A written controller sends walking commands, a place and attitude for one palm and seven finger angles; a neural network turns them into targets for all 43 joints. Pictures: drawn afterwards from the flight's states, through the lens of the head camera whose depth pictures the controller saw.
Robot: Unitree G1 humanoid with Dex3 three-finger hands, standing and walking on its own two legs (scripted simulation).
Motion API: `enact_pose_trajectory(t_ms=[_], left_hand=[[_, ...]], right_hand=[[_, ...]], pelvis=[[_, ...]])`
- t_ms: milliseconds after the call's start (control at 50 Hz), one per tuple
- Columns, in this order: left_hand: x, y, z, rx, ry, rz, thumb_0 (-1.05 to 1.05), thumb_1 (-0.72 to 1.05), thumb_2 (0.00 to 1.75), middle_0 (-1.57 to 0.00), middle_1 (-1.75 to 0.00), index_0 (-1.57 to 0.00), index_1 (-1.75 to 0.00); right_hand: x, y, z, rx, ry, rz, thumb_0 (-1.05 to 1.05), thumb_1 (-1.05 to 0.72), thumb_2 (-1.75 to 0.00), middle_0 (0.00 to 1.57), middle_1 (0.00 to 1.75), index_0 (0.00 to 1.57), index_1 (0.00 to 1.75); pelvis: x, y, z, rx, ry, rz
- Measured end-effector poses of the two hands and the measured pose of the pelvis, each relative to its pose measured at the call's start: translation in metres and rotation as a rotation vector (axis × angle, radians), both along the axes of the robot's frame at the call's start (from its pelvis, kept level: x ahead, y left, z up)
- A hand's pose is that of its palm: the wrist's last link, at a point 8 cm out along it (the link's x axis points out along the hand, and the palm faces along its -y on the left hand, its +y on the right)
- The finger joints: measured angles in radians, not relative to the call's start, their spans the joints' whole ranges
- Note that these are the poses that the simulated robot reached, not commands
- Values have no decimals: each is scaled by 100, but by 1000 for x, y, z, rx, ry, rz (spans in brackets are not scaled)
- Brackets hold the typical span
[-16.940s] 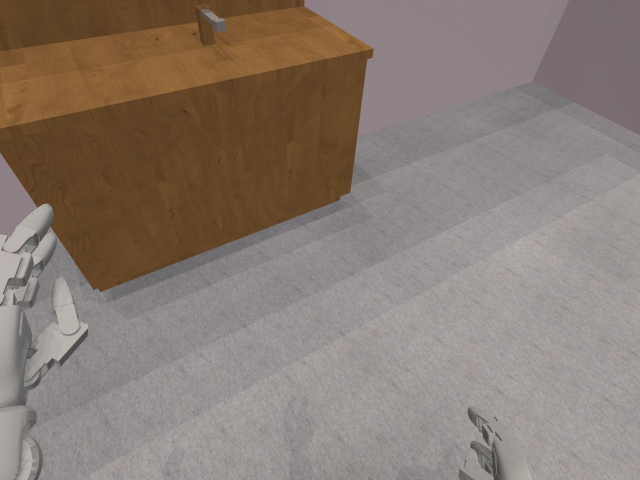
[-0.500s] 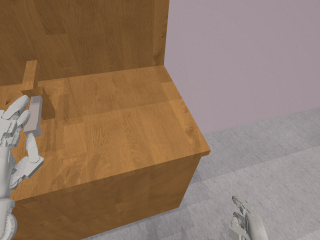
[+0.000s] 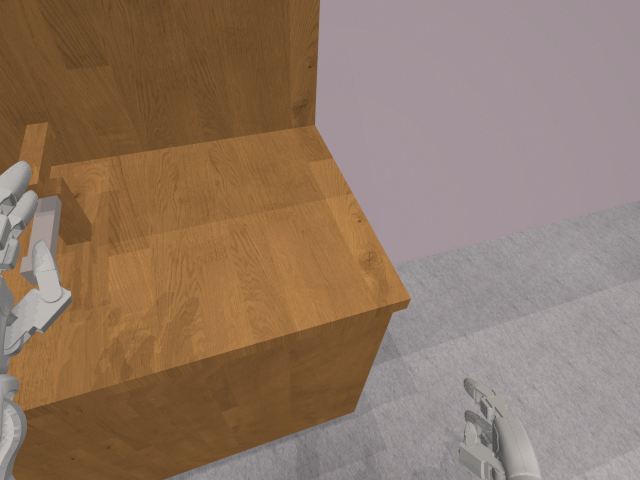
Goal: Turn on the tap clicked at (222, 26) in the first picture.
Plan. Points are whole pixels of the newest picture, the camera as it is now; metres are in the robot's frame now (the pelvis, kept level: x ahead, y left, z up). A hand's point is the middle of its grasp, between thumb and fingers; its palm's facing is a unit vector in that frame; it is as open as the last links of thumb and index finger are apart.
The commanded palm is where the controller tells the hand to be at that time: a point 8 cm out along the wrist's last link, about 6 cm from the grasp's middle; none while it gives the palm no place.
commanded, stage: come to a stop and stand still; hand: left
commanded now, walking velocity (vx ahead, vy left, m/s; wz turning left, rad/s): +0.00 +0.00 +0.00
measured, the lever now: (40, 268) +0.32 +0.38 +0.06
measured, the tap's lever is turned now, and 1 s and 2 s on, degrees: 0 0 0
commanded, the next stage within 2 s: look again from close up in 0.66 s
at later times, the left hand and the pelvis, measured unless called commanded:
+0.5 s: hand (85, 292) +0.24 +0.24 +0.16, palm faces +0.37 -0.86 -0.35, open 7.5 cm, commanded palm +0.18 +0.28 +0.18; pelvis +0.02 +0.00 +0.00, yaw +1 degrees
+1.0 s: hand (63, 305) +0.23 +0.26 +0.16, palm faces +0.40 -0.85 -0.35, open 7.5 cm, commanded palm +0.17 +0.29 +0.18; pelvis +0.01 +0.00 +0.00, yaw +1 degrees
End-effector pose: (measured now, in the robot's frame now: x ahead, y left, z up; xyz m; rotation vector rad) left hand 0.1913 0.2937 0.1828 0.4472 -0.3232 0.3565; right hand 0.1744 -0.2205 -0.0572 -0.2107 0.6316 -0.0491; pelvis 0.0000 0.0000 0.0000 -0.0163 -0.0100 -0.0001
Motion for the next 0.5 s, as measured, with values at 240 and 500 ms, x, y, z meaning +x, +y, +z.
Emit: enact_pose_trajectory(t_ms=[240,500], left_hand=[[-3,2,-7,-9,9,30,2,88,90,-21,-31,-21,-30],[12,-8,-10,-27,35,-28,2,89,90,-21,-31,-21,-30]], right_hand=[[-3,-7,-4,-53,77,-7,1,-91,-90,20,30,20,30],[23,-2,9,-50,13,-21,1,-91,-90,20,30,20,30]], pelvis=[[13,-8,2,-12,5,18],[23,-5,4,-13,7,14]])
